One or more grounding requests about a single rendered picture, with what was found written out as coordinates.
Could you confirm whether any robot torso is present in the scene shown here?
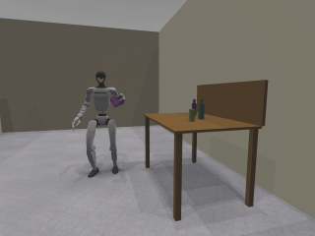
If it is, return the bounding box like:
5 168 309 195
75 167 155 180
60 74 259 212
93 86 111 126

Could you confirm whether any right robot thigh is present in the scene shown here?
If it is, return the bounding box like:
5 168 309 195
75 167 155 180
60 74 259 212
86 119 97 153

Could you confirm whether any right robot forearm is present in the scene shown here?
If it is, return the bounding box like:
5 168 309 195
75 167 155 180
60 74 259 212
77 103 88 120

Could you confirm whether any left robot hand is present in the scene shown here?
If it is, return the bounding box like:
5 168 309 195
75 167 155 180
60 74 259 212
116 93 126 102

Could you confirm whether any robot right upper arm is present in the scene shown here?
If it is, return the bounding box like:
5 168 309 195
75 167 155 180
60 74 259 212
84 88 94 107

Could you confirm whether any right robot hand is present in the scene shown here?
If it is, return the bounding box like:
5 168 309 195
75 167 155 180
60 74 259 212
72 117 81 132

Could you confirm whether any sponge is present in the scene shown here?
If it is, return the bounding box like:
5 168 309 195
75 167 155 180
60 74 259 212
109 94 124 107

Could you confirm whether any table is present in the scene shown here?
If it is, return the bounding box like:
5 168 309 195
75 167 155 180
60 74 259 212
143 80 269 221

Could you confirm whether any robot left upper arm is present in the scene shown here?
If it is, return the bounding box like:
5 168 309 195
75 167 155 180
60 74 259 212
109 88 120 106

